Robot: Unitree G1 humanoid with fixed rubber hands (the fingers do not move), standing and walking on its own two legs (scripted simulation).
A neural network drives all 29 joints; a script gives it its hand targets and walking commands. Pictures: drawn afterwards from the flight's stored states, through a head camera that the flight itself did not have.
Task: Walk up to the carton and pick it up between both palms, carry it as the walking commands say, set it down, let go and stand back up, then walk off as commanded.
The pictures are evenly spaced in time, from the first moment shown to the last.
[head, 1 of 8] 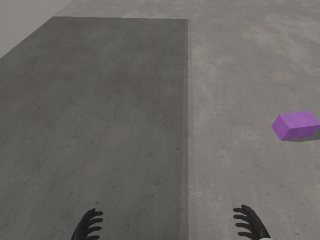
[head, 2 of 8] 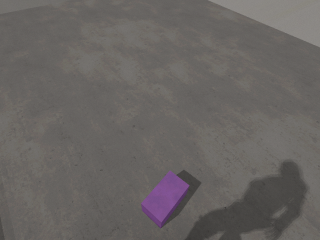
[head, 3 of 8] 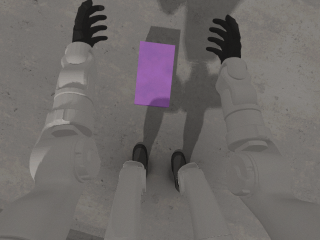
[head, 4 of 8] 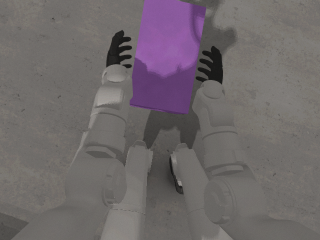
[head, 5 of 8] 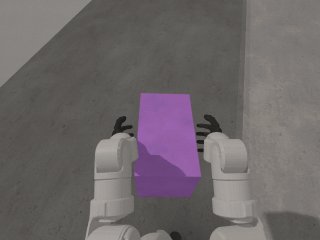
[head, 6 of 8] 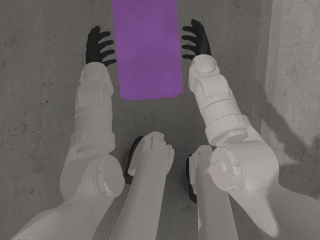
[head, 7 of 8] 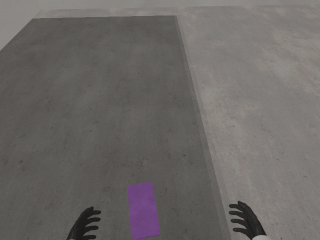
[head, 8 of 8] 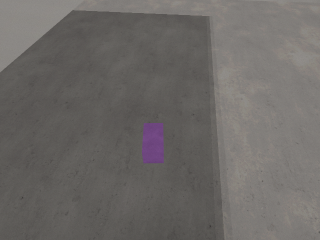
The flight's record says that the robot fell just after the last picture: no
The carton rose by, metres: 0.70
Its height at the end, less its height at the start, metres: +0.00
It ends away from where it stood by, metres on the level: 1.35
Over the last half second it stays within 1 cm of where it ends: yes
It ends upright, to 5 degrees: yes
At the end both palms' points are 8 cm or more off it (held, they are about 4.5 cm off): yes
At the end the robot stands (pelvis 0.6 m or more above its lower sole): yes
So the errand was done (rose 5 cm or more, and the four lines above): yes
